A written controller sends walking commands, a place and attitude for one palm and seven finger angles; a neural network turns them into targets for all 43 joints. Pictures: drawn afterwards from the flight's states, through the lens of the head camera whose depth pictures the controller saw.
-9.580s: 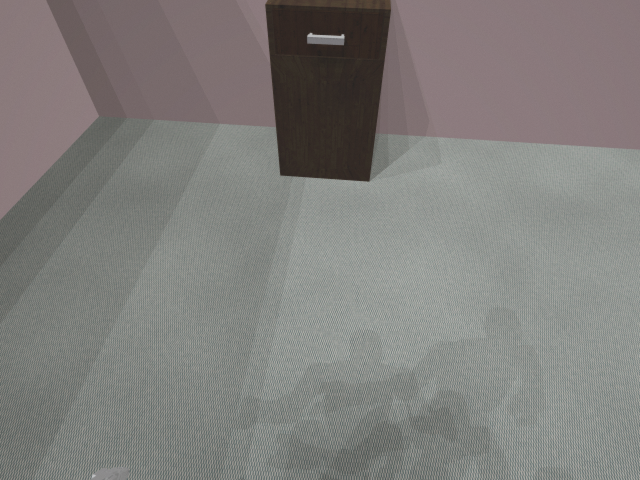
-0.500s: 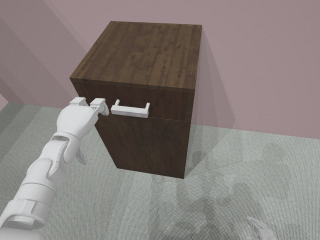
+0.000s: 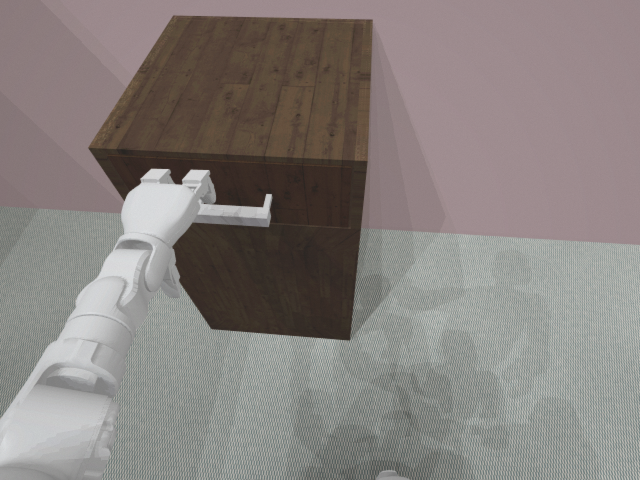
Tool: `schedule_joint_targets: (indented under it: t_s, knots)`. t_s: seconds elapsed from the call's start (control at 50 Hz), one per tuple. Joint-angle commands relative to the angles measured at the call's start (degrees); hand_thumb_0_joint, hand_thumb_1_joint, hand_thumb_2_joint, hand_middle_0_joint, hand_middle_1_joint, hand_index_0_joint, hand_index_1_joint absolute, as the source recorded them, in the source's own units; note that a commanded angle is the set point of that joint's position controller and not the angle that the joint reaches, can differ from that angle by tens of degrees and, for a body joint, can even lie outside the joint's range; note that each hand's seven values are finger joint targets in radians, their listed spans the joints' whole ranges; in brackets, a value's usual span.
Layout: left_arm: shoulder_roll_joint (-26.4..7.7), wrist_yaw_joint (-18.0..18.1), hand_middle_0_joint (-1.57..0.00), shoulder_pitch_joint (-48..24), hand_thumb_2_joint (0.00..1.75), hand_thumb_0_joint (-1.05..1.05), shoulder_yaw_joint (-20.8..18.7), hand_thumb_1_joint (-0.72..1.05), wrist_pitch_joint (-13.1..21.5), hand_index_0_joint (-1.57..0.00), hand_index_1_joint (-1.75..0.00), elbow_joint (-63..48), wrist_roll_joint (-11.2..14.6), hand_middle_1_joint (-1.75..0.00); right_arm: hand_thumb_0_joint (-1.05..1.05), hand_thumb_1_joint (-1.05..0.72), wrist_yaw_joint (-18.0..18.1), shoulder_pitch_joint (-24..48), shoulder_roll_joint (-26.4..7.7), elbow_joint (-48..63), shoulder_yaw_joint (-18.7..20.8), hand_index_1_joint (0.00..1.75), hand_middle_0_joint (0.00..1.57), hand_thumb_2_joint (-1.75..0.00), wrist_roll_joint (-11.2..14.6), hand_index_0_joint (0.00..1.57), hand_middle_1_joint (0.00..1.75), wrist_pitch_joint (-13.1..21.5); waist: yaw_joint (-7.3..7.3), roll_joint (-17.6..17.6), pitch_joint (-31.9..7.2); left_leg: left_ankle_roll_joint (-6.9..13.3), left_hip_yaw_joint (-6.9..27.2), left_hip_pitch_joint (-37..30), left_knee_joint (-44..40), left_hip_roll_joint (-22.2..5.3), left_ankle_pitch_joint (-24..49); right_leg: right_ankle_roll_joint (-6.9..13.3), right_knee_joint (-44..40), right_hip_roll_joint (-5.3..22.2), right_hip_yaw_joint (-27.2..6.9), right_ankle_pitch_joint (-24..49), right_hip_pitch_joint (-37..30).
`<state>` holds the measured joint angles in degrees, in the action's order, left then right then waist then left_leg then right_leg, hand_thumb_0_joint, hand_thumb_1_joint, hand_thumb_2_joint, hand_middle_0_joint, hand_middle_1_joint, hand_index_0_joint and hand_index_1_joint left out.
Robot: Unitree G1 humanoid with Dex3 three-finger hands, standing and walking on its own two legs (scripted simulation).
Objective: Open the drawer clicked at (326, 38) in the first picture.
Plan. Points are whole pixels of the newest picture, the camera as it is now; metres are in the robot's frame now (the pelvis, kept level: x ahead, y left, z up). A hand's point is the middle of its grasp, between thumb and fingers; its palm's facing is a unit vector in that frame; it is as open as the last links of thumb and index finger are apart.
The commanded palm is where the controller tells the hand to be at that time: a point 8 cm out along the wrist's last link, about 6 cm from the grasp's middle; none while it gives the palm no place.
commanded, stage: move the hooked fingers above the handle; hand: left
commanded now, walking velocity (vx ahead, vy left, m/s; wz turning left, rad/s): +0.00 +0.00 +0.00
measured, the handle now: (232, 206) +0.56 +0.17 -0.06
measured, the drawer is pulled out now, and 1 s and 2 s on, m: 0.00 0.00 0.00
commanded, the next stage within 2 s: lower the fingers behind the handle in 1.26 s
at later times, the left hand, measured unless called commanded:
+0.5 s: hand (210, 211) +0.49 +0.18 +0.01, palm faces -0.07 +0.01 -1.00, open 13.8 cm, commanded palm +0.48 +0.18 +0.06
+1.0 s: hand (206, 211) +0.49 +0.19 +0.01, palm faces -0.08 -0.02 -1.00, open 13.8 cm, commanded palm +0.48 +0.19 +0.06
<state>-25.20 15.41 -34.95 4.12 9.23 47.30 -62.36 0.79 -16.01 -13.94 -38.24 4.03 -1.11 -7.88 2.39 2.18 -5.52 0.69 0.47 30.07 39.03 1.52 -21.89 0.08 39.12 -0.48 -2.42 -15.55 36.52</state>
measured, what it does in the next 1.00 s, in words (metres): stands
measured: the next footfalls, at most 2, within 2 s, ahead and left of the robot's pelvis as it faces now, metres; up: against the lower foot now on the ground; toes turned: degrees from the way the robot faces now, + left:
none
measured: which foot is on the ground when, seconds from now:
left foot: down 0.00-1.00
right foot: down 0.00-1.00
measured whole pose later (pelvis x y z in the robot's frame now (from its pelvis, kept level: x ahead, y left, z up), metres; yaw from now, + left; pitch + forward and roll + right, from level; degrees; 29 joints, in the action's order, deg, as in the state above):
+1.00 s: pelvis +0.00 +0.00 -0.02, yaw +0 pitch +21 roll +0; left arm -27.2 17.7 -50.0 3.5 7.4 63.1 -63.3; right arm 0.5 -19.9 -14.7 -39.8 3.3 -2.4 -6.7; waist 7.7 2.4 -8.2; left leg 0.5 1.0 43.4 48.0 0.9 -25.3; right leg 0.2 46.1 -1.2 -1.7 -17.8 49.0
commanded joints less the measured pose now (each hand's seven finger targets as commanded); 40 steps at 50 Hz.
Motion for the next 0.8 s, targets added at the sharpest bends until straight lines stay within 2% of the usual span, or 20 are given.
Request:
schedule_joint_targets:
  t_s: [0.0, 0.08, 0.14, 0.18, 0.24, 0.26, 0.3, 0.34, 0.36, 0.42, 0.44, 0.5, 0.54, 0.6, 0.62, 0.66, 0.7, 0.72, 0.74, 0.78]
  knots:
    - [-11.09, 3.27, -0.3, -24.85, 0.3, 0.0, -4.25, -0.5, 0.66, -0.3, -1.2, -8.28, 0.35, -1.2, 0.0, -0.9, 0.44, -3.78, -8.12, 4.94, 3.05, 0.3, 0.2, -0.9, -0.28, 0.2, 0.3, 1.46, 0.54, -1.39, -21.73, 1.04, -1.33, -4.3, -2.47, 0.69, 22.52, 3.09, -1.59, -1.39, 2.81, 16.22, -14.35]
    - [-11.26, 4.66, -0.3, -27.34, 0.3, 0.0, -4.12, -0.5, -0.48, -0.3, -1.2, -4.77, -0.8, -1.2, 0.0, -0.9, 0.04, -5.06, -8.42, 4.45, 3.03, 0.3, 0.2, -0.9, -0.55, 0.2, 0.3, 1.25, 1.17, -2.26, -21.89, 1.03, -1.34, -2.26, -1.34, 0.57, 21.81, 2.99, -0.46, -1.42, 2.88, 15.87, -12.45]
    - [-11.47, 6.0, -0.3, -31.1, 0.3, 0.0, -3.99, -0.5, -1.43, -0.3, -1.2, -3.9, -1.55, -1.2, 0.0, -0.9, -0.18, -5.98, -8.55, 3.84, 3.06, 0.3, 0.2, -0.9, -0.97, 0.2, 0.3, 1.09, 1.89, -0.68, -24.26, 0.91, -1.21, -2.2, 0.0, 0.44, 23.48, 2.98, 0.81, -1.46, 2.88, 16.93, -11.29]
    - [-10.03, 6.61, -0.3, -32.36, 0.3, 0.0, -2.98, -0.5, -2.28, -0.3, -1.2, -2.63, -1.4, -1.2, 0.0, -0.9, -0.37, -6.32, -8.51, 3.83, 3.11, 0.3, 0.2, -0.9, -1.01, 0.2, 0.3, 1.11, 2.61, -1.37, -24.57, 1.03, -1.3, -1.73, 0.54, 0.42, 22.78, 2.83, 0.87, -1.51, 2.93, 16.63, -10.79]
    - [-14.34, 7.1, -0.3, -33.88, 0.3, 0.0, -5.97, -0.5, -3.16, -0.3, -1.2, -1.29, -1.65, -1.2, 0.0, -0.9, -0.17, -6.9, -9.02, 3.39, 2.97, 0.3, 0.2, -0.9, -1.24, 0.2, 0.3, 0.93, 2.46, -1.75, -26.93, 1.34, -1.48, 0.09, 1.29, 0.63, 22.67, 2.67, 1.73, -1.4, 2.3, 18.22, -12.46]
    - [-12.31, 7.06, -0.3, -33.93, 0.3, 0.0, -4.3, -0.5, -3.53, -0.3, -1.2, -0.41, -1.69, -1.2, 0.0, -0.9, -0.17, -6.97, -8.76, 3.57, 2.94, 0.3, 0.2, -0.9, -1.23, 0.2, 0.3, 0.91, 2.72, -1.21, -26.83, 1.32, -1.69, 0.49, 1.45, 0.76, 22.36, 2.62, 1.76, -1.38, 2.39, 18.24, -12.28]
    - [-11.67, 7.08, -0.3, -36.06, 0.3, 0.0, -3.6, -0.5, -4.05, -0.3, -1.2, 1.33, -1.95, -1.2, 0.0, -0.9, -0.12, -7.38, -8.92, 2.77, 2.96, 0.3, 0.2, -0.9, -1.33, 0.2, 0.3, 1.06, 3.91, -0.81, -25.81, 1.29, -1.47, 0.84, 2.17, 0.53, 22.67, 2.7, 2.11, -1.49, 2.67, 17.77, -10.2]
    - [-13.18, 6.83, -0.3, -35.78, 0.3, 0.0, -4.42, -0.5, -4.62, -0.3, -1.2, 3.26, -1.47, -1.2, 0.0, -0.9, -0.09, -8.28, -9.37, 2.58, 2.85, 0.3, 0.2, -0.9, -1.19, 0.2, 0.3, 1.09, 4.02, -2.07, -25.6, 1.54, -1.67, 2.17, 2.36, 0.62, 20.73, 2.45, 1.91, -1.49, 2.36, 17.2, -10.55]
    - [-12.61, 6.58, -0.3, -37.17, 0.3, 0.0, -3.4, -0.5, -4.82, -0.3, -1.2, 3.86, -1.54, -1.2, 0.0, -0.9, 0.08, -8.47, -9.42, 2.53, 2.76, 0.3, 0.2, -0.9, -1.17, 0.2, 0.3, 1.14, 4.89, -2.44, -25.4, 1.66, -1.74, 2.9, 2.56, 0.7, 20.04, 2.3, 1.85, -1.41, 2.19, 17.28, -10.36]
    - [-11.6, 5.97, -0.3, -40.02, 0.3, 0.0, -2.27, -0.5, -4.04, -0.3, -1.2, 3.79, -1.39, -1.2, 0.0, -0.9, 0.16, -9.88, -9.33, 2.21, 2.96, 0.3, 0.2, -0.9, -1.32, 0.2, 0.3, 1.7, 5.48, 0.24, -27.75, 1.67, -1.4, 2.51, 3.7, 0.71, 20.57, 2.41, 2.78, -1.43, 2.14, 17.1, -8.97]
    - [-12.97, 5.86, -0.3, -39.31, 0.3, 0.0, -3.51, -0.5, -3.92, -0.3, -1.2, 4.79, -1.54, -1.2, 0.0, -0.9, 0.16, -10.08, -9.6, 1.83, 2.98, 0.3, 0.2, -0.9, -1.45, 0.2, 0.3, 1.75, 5.5, -0.07, -27.4, 1.64, -1.38, 2.6, 4.31, 0.54, 20.58, 2.44, 3.08, -1.48, 2.21, 16.84, -7.84]
    - [-9.88, 6.01, -0.3, -43.2, 0.3, 0.0, -0.89, -0.5, -3.56, -0.3, -1.2, 6.91, -1.72, -1.2, 0.0, -0.9, 0.23, -11.2, -9.39, 1.18, 2.95, 0.3, 0.2, -0.9, -1.62, 0.2, 0.3, 2.3, 7.6, -1.07, -26.67, 1.68, -0.79, 4.42, 5.68, 0.41, 19.58, 2.37, 4.02, -1.58, 2.67, 15.47, -4.72]
    - [-13.04, 6.51, -0.3, -44.46, 0.3, 0.0, -3.07, -0.5, -3.42, -0.3, -1.2, 6.84, -1.96, -1.2, 0.0, -0.9, 0.16, -12.17, -10.07, 0.74, 2.95, 0.3, 0.2, -0.9, -1.91, 0.2, 0.3, 2.47, 7.29, 0.27, -28.57, 1.71, -0.7, 4.99, 6.63, 0.46, 19.17, 2.35, 4.96, -1.55, 2.39, 15.03, -4.19]
    - [-16.65, 7.37, -0.3, -43.48, 0.3, 0.0, -6.35, -0.5, -3.51, -0.3, -1.2, 4.87, -1.89, -1.2, 0.0, -0.9, -0.16, -12.26, -10.15, 1.12, 2.89, 0.3, 0.2, -0.9, -2.5, 0.2, 0.3, 2.14, 5.53, 2.14, -34.07, 1.58, -1.02, 4.38, 7.7, 0.64, 23.7, 2.46, 6.56, -1.59, 2.11, 19.39, -7.28]
    - [-18.08, 7.53, -0.3, -41.57, 0.3, 0.0, -7.4, -0.5, -4.08, -0.3, -1.2, 5.46, -1.71, -1.2, 0.0, -0.9, -0.37, -12.43, -10.28, 1.21, 2.68, 0.3, 0.2, -0.9, -2.5, 0.2, 0.3, 1.79, 4.82, 2.8, -34.12, 1.52, -1.35, 5.01, 7.51, 0.71, 23.81, 2.36, 6.55, -1.53, 2.1, 20.16, -8.54]
    - [-18.9, 7.61, -0.3, -39.62, 0.3, 0.0, -7.9, -0.5, -5.08, -0.3, -1.2, 5.69, -1.39, -1.2, 0.0, -0.9, -0.43, -12.0, -10.37, 1.55, 2.48, 0.3, 0.2, -0.9, -2.07, 0.2, 0.3, 1.2, 4.48, 0.09, -32.06, 1.74, -1.84, 7.24, 6.9, 0.83, 22.4, 2.12, 5.77, -1.55, 1.79, 20.87, -10.52]
    - [-18.37, 7.44, -0.3, -39.18, 0.3, 0.0, -7.58, -0.5, -5.41, -0.3, -1.2, 5.0, -1.14, -1.2, 0.0, -0.9, -0.4, -11.37, -10.37, 1.85, 2.39, 0.3, 0.2, -0.9, -1.84, 0.2, 0.3, 0.88, 4.38, 0.0, -31.65, 1.72, -1.85, 7.3, 6.31, 0.85, 22.11, 2.19, 5.44, -1.48, 1.92, 20.76, -11.08]
    - [-18.09, 7.4, -0.3, -40.36, 0.3, 0.0, -6.84, -0.5, -5.39, -0.3, -1.2, 4.2, -1.39, -1.2, 0.0, -0.9, -0.22, -11.78, -10.47, 1.76, 2.59, 0.3, 0.2, -0.9, -1.79, 0.2, 0.3, 0.79, 5.18, -0.55, -31.98, 1.83, -1.71, 6.49, 5.95, 0.63, 21.58, 2.01, 4.92, -1.45, 1.92, 20.28, -11.05]
    - [-17.71, 7.05, -0.3, -39.07, 0.3, 0.0, -6.54, -0.5, -5.45, -0.3, -1.2, 4.37, -1.48, -1.2, 0.0, -0.9, -0.17, -11.39, -10.41, 1.82, 2.65, 0.3, 0.2, -0.9, -1.6, 0.2, 0.3, 0.75, 4.72, 0.06, -30.95, 1.81, -1.95, 6.03, 5.63, 0.63, 20.77, 2.04, 4.4, -1.5, 1.84, 19.33, -10.62]
    - [-15.93, 6.17, -0.3, -39.22, 0.3, 0.0, -4.9, -0.5, -5.13, -0.3, -1.2, 4.34, -1.05, -1.2, 0.0, -0.9, 0.08, -11.49, -10.37, 1.8, 2.76, 0.3, 0.2, -0.9, -1.27, 0.2, 0.3, 0.93, 5.55, -0.96, -28.66, 1.92, -1.88, 5.47, 4.8, 0.44, 18.96, 1.95, 3.14, -1.53, 2.03, 17.37, -9.91]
